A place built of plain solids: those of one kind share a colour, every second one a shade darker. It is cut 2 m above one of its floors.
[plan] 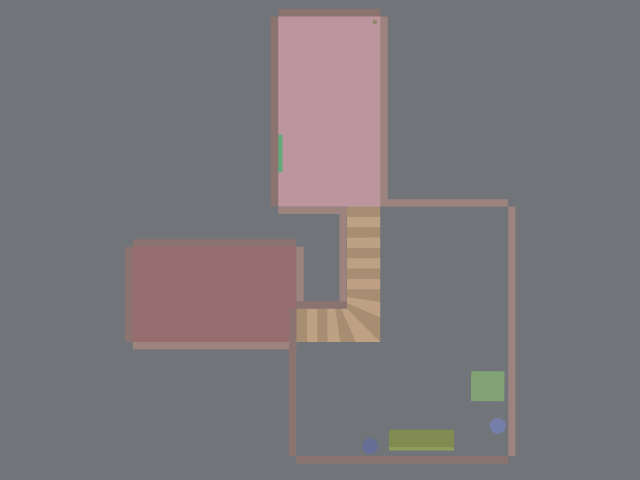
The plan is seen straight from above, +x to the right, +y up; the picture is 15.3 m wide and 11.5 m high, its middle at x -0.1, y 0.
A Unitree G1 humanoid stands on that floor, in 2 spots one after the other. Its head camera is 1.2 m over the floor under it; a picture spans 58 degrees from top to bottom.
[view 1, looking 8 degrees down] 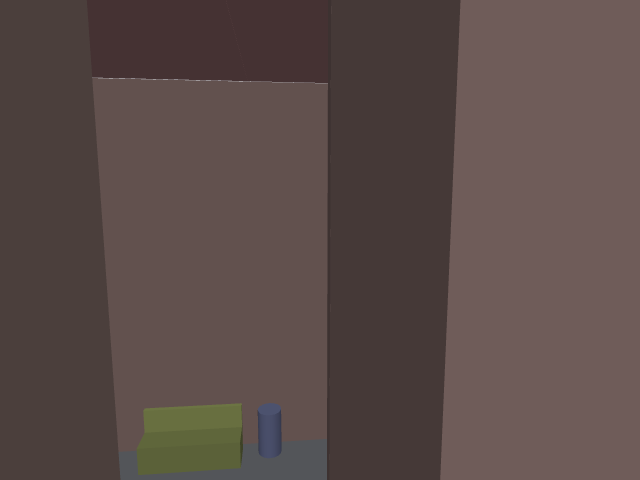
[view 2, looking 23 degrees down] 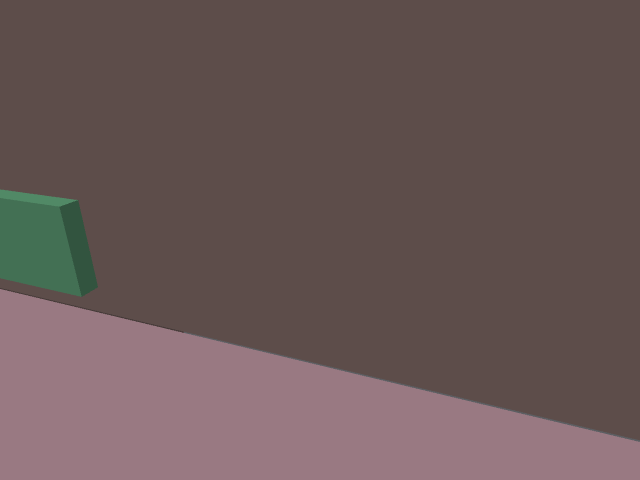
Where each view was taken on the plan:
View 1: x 0.97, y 1.80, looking -96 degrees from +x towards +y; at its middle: wall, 7.08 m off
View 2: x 0.29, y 4.19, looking -160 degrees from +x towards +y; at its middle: wall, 1.61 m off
